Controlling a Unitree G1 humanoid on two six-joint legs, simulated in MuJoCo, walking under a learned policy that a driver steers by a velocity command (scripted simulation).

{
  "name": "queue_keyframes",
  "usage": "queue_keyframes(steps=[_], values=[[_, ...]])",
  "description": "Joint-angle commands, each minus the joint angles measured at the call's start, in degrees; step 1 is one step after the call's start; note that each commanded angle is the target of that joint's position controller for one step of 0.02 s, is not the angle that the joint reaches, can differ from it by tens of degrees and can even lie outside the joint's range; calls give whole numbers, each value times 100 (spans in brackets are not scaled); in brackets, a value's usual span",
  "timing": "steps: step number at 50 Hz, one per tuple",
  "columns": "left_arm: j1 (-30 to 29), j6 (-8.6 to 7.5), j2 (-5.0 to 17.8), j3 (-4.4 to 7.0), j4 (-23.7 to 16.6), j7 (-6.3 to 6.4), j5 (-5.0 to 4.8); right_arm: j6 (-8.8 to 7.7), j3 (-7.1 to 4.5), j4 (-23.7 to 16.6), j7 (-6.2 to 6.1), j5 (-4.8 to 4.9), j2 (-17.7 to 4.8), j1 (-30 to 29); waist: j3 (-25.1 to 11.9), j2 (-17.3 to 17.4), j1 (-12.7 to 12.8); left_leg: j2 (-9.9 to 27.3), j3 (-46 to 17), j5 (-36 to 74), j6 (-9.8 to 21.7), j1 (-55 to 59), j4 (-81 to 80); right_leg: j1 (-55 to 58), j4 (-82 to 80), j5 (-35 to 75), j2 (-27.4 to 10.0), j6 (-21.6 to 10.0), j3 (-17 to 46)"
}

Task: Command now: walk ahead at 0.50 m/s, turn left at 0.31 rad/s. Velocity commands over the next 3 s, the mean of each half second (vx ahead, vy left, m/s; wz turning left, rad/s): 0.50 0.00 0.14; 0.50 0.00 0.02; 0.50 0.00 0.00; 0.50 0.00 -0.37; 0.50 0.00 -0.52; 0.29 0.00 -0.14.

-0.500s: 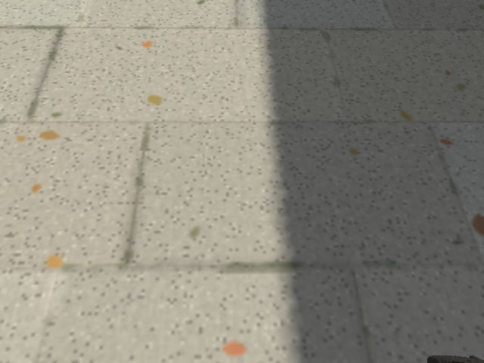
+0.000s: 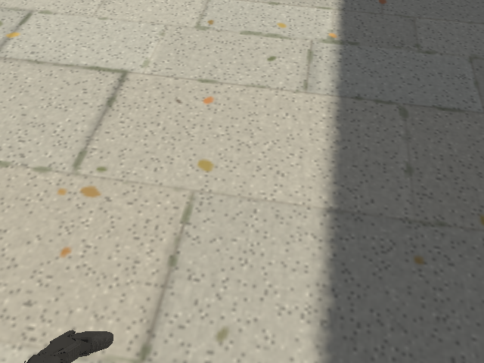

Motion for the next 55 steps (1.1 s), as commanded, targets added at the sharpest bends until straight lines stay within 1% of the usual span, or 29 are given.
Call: queue_keyframes(steps=[1, 2, 4, 5, 7, 10, 13, 17, 20, 22, 23, 24, 25, 26, 27, 28, 29, 30, 34, 40, 44, 47, 49, 50, 51, 52, 53, 54, 55], values=[[2151, -7, 1412, 484, 262, -21, -80, -175, 94, -397, 9, 115, -200, 833, -1923, -1824, 715, -57, 203, -637, -200, -3503, 3632, 4744, -1068, -1757, -2537, -1738, 4614], [1850, 18, 937, 352, 172, -12, -181, -186, -17, -408, 15, 157, -699, 217, -1013, -986, 860, 280, 41, -271, -182, -3999, 4039, 4094, -1255, -2577, -2341, -1466, 4134], [1256, 112, 640, 217, 97, 14, -68, -202, -16, -631, 33, -2, -678, -723, -34, -298, 729, 697, 447, 511, -159, -3877, 3638, 2607, -1461, -1655, -1831, -1175, 2679], [1116, 113, 537, 168, 103, 26, -24, -213, -28, -651, 58, -54, -599, -765, 83, -368, 563, 907, 500, 771, -155, -3628, 3255, 2195, -1579, -1140, -1632, -1108, 2285], [1110, 92, 499, 143, 161, 35, -32, -206, 18, -591, 96, -27, -360, -587, 21, -584, 418, 1036, 682, 952, -197, -3236, 2821, 1857, -1776, -435, -1396, -1095, 1771], [1280, 76, 783, 210, 291, 69, -108, -217, 109, -733, 99, -76, -166, -948, 69, -491, 475, 1136, 885, 1400, -334, -3358, 1929, 1804, -1995, 393, -1410, -1232, 1275], [1448, 138, 919, 233, 395, 99, -155, -272, 179, -838, 144, -67, -44, -1493, 108, -426, 660, 1078, 1037, 2358, -384, -3130, 767, 1819, -2051, 685, -1245, -1090, 767], [1906, 226, 1001, 229, 614, 105, -214, -320, 188, -996, 235, 11, -64, -2150, 226, -425, 907, 870, 1184, 2975, -379, -2784, -137, 2044, -1937, 709, -1310, -973, 579], [2052, 325, 1068, 245, 741, 126, -233, -351, 154, -1127, 314, 32, -172, -2394, 306, -484, 859, 791, 1171, 2562, -192, -2769, -508, 2554, -1675, 959, -1564, -860, 673], [1957, 389, 1179, 274, 764, 156, -235, -371, 72, -1051, 326, 10, -349, -2023, 91, -541, 545, 625, 1311, 2276, -8, -2094, -758, 2723, -1150, 1982, -1570, -723, 577], [1901, 413, 1144, 253, 756, 170, -237, -367, -39, -849, 296, -22, -539, -1369, -314, -460, 185, 486, 1448, 2332, 149, -1119, -930, 2588, -375, 2763, -1351, -595, 344], [1859, 404, 963, 170, 670, 185, -164, -351, -166, -623, 239, -63, -840, -436, -988, -296, -229, 873, 1084, 2465, 400, 378, -735, 1863, 853, 2420, -1088, -401, 120], [2245, 310, 418, -9, 460, 176, -71, -303, -289, -540, 188, -187, -1410, 270, -1869, 887, -241, 2340, -1170, 2020, 1145, 2557, -772, -284, 3059, 237, -322, 9, -274], [2333, 193, 436, -38, 513, 149, -120, -270, -230, -455, 207, -75, -1190, 443, -2300, 1567, -243, 2817, -2892, 1313, 1574, 2876, -1563, -1290, 4120, -2738, 28, 65, 338], [1948, 127, 925, 102, 422, 102, -261, -265, -107, -458, 215, -35, -864, 117, -1444, 1069, -233, 2622, -2305, 890, 1346, 2268, -1704, -1852, 4540, -2544, -336, 15, 517], [1534, 102, 934, 100, 321, 84, -296, -262, -49, -501, 213, -34, -704, -234, -830, 752, -118, 2357, -1508, 1096, 1164, 1480, -1813, -1881, 4396, -2039, -600, -27, 347], [1345, 112, 861, 102, 295, 97, -220, -271, -8, -503, 237, -79, -582, -570, -411, 427, 58, 2112, -1017, 1482, 1076, 722, -2026, -1710, 4045, -1633, -771, 0, 254], [1363, 168, 831, 135, 317, 112, -149, -307, 39, -522, 257, -119, -432, -797, -229, 462, 249, 1925, -673, 1914, 1008, 191, -2219, -1391, 3735, -1338, -929, 32, 296], [1401, 364, 521, 82, 327, 139, -98, -439, -7, -351, 257, -93, -533, -897, -42, 445, 524, 1755, 54, 2756, 1137, -553, -2710, -1056, 3111, -668, -1003, 246, 236], [167, 276, 322, -17, 6, 49, -102, -383, -58, 6, 139, -34, -775, -404, 260, 267, 126, 1516, 778, 2811, 867, -440, -2835, -901, 949, 1098, -780, 270, 38], [-421, 228, 402, -21, -237, -60, -155, -287, -85, 300, 116, 21, -872, 19, 397, 270, -55, 1814, 684, 2767, 807, 265, -2584, -1006, 330, 966, -650, 122, 60], [-367, 193, 540, 18, -295, -126, -144, -188, -119, 431, 75, 36, -940, 52, 300, 374, 91, 2004, 608, 3424, 657, 798, -2152, -784, 64, 316, -539, -102, 6], [540, 179, 801, 168, -48, -94, -119, -120, -107, 437, 51, 28, -950, -106, -267, 407, 621, 1718, 877, 5023, 453, 756, -1046, 606, -168, 172, -215, -345, -319], [1487, 186, 1121, 303, 196, -37, -91, -112, -14, 374, 32, -38, -749, -75, -999, 228, 994, 1419, 1119, 4697, 266, 79, 207, 2149, 60, 411, -543, -595, -15], [2167, 226, 1705, 448, 288, 3, -5, -214, 172, 211, 74, -80, -190, 533, -1939, -937, 922, 620, 1467, 2643, -187, -2241, 2483, 4555, 16, -204, -2017, -1464, 2353], [2366, 269, 1370, 365, 367, -5, -122, -332, 191, 310, 98, -64, -207, 475, -2315, -1493, 1024, 187, 811, -547, -270, -3266, 3520, 4998, -877, -949, -2423, -1766, 4031], [2030, 278, 1087, 252, 323, 4, -154, -418, 49, 186, 147, 91, -723, 9, -1498, -1040, 1040, 549, 563, -398, -185, -3856, 3969, 4410, -1056, -1496, -2274, -1498, 3469], [1638, 289, 952, 210, 241, 22, -131, -455, 53, 61, 155, 147, -737, -428, -872, -691, 914, 852, 766, 102, -124, -3925, 3821, 3598, -1173, -1358, -2069, -1318, 2739], [1303, 283, 808, 167, 216, 10, -83, -447, 52, 13, 136, 70, -680, -664, -388, -396, 753, 1056, 881, 522, -140, -3775, 3433, 2775, -1391, -944, -1847, -1250, 2216]])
